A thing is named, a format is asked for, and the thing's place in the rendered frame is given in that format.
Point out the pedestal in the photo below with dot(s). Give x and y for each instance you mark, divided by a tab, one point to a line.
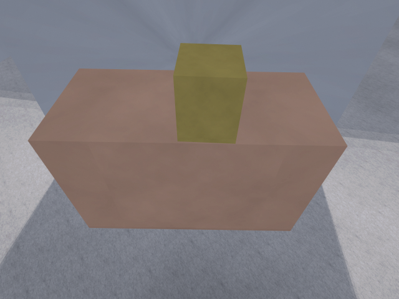
110	142

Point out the carton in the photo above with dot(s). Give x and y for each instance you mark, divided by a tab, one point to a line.
209	84

